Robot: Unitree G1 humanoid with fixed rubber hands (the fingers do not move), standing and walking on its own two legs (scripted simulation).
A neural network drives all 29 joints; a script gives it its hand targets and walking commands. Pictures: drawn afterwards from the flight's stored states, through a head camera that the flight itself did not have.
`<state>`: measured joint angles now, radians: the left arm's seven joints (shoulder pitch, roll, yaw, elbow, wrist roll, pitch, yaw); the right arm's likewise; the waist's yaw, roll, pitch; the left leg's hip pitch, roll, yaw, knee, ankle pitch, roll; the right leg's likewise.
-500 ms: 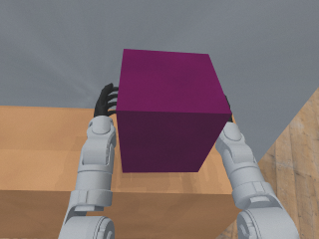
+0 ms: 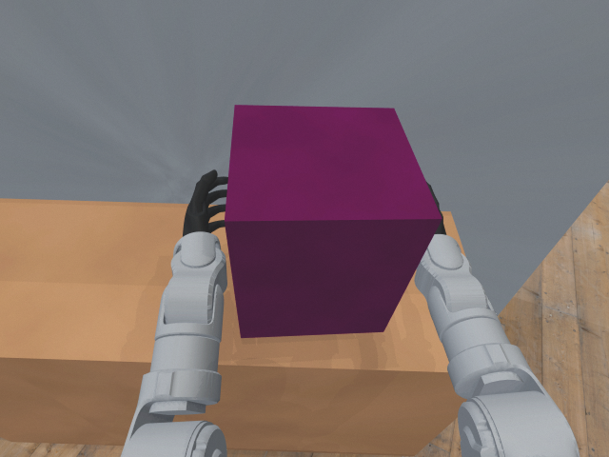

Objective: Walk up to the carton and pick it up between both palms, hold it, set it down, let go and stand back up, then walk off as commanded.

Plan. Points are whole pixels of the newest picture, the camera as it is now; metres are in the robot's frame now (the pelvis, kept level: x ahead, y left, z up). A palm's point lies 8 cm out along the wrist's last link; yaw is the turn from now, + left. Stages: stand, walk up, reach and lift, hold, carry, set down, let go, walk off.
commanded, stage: set down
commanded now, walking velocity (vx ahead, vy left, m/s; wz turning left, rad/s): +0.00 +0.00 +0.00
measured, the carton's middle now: (314, 227) +0.39 +0.03 +0.10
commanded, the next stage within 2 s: none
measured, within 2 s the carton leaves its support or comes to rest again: neither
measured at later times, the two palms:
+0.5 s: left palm (221, 246) +0.35 +0.16 +0.08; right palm (432, 236) +0.40 -0.14 +0.07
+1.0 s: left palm (224, 267) +0.35 +0.16 +0.04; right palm (419, 248) +0.42 -0.13 +0.03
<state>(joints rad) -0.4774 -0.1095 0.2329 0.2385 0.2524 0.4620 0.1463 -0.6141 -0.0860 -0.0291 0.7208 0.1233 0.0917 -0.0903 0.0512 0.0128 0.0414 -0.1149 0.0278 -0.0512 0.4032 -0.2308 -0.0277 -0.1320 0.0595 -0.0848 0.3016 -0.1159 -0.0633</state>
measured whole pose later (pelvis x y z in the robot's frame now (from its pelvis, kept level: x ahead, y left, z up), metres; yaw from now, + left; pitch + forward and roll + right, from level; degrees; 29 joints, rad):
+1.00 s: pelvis -0.01 -0.03 -0.01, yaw -1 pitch +12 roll +1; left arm -0.57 -0.15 0.38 0.64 0.20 0.07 0.18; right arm -0.76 -0.08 -0.22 1.05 -0.12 -0.15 -0.01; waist 0.15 0.03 -0.07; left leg -0.41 0.05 -0.05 0.37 -0.16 -0.07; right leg -0.47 0.07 -0.09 0.34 -0.08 -0.10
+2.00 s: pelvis -0.02 -0.02 -0.02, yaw -4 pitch +20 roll +1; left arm -0.62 -0.13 0.29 0.68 0.07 -0.02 0.26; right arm -0.88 -0.18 -0.09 1.12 0.05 -0.15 0.01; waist 0.22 0.03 -0.14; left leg -0.64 0.06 0.01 0.49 -0.19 -0.05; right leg -0.69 0.09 -0.03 0.41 -0.06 -0.09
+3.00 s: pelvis -0.04 -0.04 -0.02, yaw -2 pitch +12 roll +1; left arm -0.32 -0.01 0.12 0.42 0.00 0.03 0.23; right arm -0.52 -0.29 0.07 0.82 0.25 -0.18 0.08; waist 0.15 0.00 -0.03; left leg -0.53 0.07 -0.04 0.52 -0.20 -0.08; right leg -0.58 0.10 -0.09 0.45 -0.09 -0.12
